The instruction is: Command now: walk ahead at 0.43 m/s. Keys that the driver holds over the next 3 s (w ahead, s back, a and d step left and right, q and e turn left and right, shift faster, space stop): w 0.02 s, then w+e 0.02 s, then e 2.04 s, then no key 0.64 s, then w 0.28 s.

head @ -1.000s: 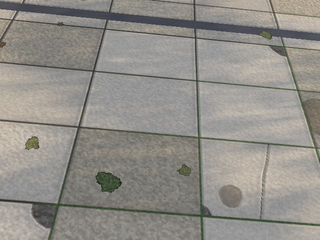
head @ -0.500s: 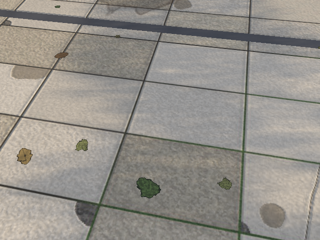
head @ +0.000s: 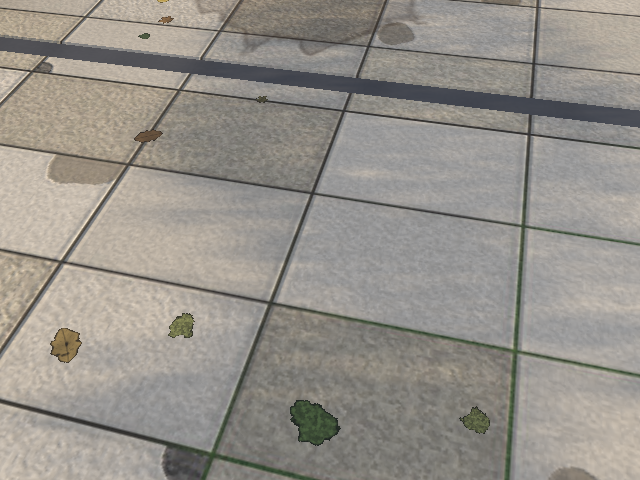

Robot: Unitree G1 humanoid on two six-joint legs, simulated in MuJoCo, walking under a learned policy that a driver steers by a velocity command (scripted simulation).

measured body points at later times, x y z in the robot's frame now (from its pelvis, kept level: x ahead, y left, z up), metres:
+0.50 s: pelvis +0.16 +0.06 -0.01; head +0.20 +0.04 +0.44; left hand +0.35 +0.31 -0.11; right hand +0.26 -0.24 -0.11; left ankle +0.24 +0.15 -0.75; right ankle +0.18 -0.08 -0.70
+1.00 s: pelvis +0.18 +0.02 -0.01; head +0.21 -0.02 +0.44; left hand +0.46 +0.19 -0.08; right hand +0.20 -0.31 -0.12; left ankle +0.27 +0.15 -0.71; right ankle +0.17 -0.08 -0.75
